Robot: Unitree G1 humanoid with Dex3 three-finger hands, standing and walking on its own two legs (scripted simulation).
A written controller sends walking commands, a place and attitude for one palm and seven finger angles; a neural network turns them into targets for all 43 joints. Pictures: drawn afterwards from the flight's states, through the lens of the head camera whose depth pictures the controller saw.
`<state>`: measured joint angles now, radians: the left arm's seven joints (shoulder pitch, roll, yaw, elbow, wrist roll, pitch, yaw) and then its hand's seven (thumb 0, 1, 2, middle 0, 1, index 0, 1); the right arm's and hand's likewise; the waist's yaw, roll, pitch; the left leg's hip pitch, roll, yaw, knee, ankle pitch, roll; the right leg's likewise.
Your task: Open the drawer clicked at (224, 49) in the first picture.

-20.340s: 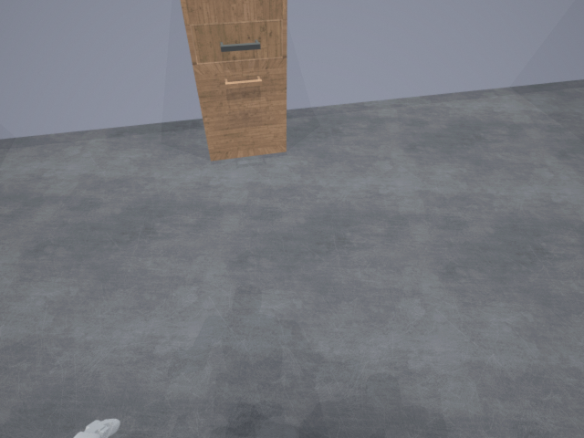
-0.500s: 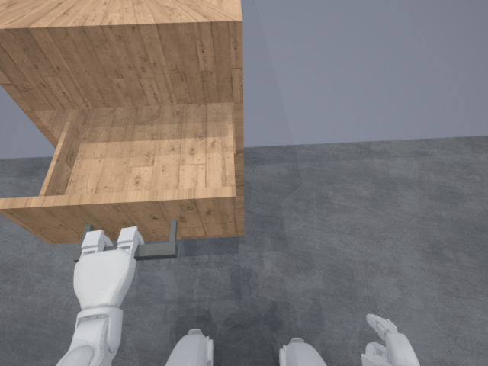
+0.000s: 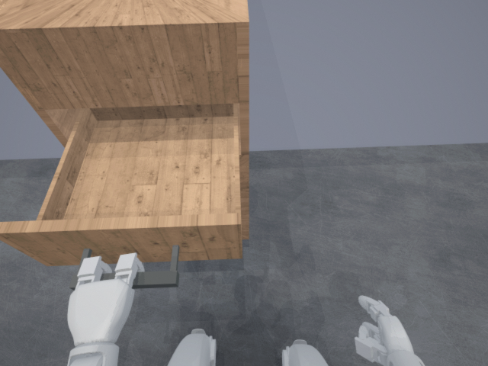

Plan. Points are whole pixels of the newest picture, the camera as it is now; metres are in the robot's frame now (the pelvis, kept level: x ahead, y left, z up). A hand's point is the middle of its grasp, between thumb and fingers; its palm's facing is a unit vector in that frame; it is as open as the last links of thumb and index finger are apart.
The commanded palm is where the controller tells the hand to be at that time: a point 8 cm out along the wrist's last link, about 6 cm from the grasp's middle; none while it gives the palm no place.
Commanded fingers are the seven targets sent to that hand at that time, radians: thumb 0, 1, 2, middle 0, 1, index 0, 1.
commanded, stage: pull the drawer open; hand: left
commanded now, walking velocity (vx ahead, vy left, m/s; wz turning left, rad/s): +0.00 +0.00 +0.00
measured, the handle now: (128, 267) +0.28 +0.22 -0.04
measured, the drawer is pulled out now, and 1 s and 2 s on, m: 0.27 0.30 0.30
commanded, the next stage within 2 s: open the thumb to release the handle in 0.70 s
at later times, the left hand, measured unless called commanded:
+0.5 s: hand (114, 329) +0.19 +0.22 -0.06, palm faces -0.05 -0.07 -1.00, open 5.9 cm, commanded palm +0.14 +0.22 -0.01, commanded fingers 0.00 0.90 0.90 -0.40 -1.35 -0.40 -1.35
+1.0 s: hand (111, 324) +0.19 +0.23 -0.06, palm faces +0.00 -0.04 -1.00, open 6.3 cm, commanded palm +0.17 +0.22 -0.01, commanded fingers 0.00 0.13 0.57 -0.34 -1.27 -0.34 -1.27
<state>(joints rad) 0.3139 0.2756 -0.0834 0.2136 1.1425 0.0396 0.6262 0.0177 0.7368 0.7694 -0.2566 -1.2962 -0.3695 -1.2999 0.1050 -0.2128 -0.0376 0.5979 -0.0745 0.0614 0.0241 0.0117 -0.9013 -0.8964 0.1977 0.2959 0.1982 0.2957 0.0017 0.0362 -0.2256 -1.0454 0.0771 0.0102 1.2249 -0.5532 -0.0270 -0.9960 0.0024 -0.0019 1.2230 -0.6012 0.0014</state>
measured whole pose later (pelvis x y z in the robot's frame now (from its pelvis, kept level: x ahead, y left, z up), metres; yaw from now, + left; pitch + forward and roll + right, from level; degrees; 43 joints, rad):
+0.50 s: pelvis -0.01 -0.01 -0.01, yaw +0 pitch +22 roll +0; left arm 0.42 0.30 -0.04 0.12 1.12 -0.04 0.61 0.02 0.73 0.78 -0.24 -1.29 -0.36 -1.27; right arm 0.08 -0.21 -0.04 0.57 -0.09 0.06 0.02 0.01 -0.90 -0.90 0.20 0.30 0.20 0.30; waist 0.01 0.04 -0.23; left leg -1.10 0.08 0.01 1.28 -0.56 -0.04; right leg -1.06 0.01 0.00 1.30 -0.62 -0.01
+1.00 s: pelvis -0.02 -0.01 -0.02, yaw +1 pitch +22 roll +0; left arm 0.32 0.28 -0.06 0.19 1.13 0.01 0.66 0.00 0.60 0.78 -0.33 -1.31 -0.38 -1.30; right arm 0.08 -0.22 -0.05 0.62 -0.08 0.06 -0.02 0.01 -0.90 -0.90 0.20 0.30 0.20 0.30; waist 0.04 0.04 -0.21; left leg -1.12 0.06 -0.01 1.29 -0.55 -0.04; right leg -1.07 -0.01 -0.02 1.31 -0.62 -0.01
